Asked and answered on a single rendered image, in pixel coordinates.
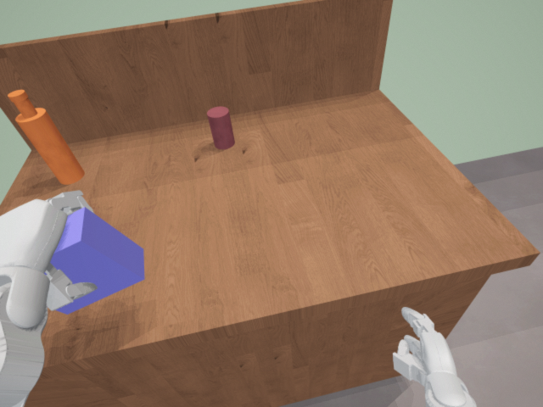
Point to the table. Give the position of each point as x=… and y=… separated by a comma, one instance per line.
x=276, y=270

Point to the left robot hand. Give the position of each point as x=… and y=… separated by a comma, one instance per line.
x=29, y=236

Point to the left robot forearm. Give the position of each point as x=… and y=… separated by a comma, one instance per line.
x=23, y=316

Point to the right robot forearm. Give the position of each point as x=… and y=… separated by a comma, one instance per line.
x=443, y=389

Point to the right robot hand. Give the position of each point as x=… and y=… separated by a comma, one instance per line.
x=429, y=355

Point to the sponge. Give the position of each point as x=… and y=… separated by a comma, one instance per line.
x=91, y=250

